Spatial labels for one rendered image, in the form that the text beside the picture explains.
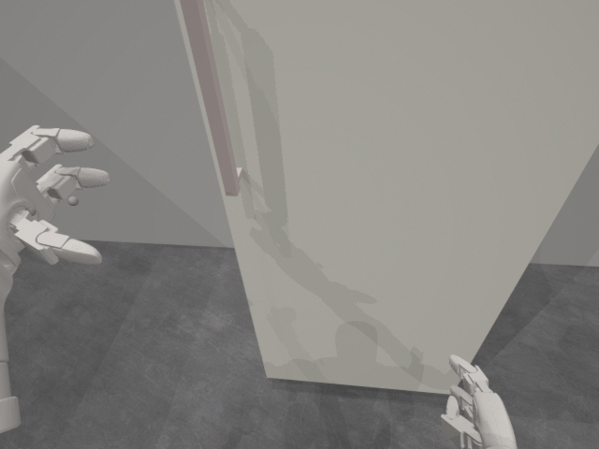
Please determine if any fridge door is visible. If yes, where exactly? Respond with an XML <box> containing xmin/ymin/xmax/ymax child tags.
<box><xmin>174</xmin><ymin>0</ymin><xmax>599</xmax><ymax>395</ymax></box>

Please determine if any robot left hand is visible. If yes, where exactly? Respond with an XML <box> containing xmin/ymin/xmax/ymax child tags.
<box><xmin>0</xmin><ymin>125</ymin><xmax>111</xmax><ymax>265</ymax></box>

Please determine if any handle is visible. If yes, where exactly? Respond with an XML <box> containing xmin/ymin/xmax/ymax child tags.
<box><xmin>180</xmin><ymin>0</ymin><xmax>243</xmax><ymax>196</ymax></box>

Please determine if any left robot forearm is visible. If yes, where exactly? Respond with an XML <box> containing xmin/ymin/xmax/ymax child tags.
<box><xmin>0</xmin><ymin>236</ymin><xmax>22</xmax><ymax>433</ymax></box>

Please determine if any robot right hand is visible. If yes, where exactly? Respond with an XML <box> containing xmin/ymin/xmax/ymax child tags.
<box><xmin>441</xmin><ymin>355</ymin><xmax>518</xmax><ymax>449</ymax></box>

